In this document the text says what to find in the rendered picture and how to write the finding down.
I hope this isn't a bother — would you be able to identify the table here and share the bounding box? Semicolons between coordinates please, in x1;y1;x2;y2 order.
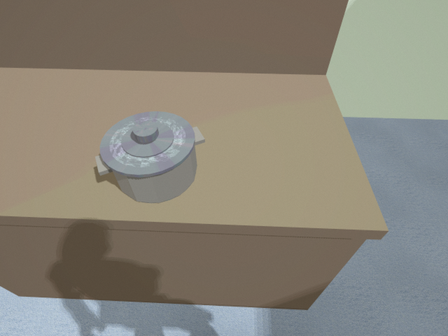
0;0;389;310

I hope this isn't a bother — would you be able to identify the lid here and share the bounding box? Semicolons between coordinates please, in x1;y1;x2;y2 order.
100;111;195;178

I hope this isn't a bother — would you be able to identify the pot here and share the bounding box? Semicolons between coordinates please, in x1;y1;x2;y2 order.
95;127;205;203

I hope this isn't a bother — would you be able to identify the knob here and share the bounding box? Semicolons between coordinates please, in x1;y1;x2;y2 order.
133;121;159;143

